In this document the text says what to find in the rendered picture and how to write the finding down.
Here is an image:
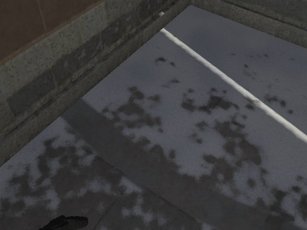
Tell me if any robot left hand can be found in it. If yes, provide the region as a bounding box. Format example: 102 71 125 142
38 215 88 230

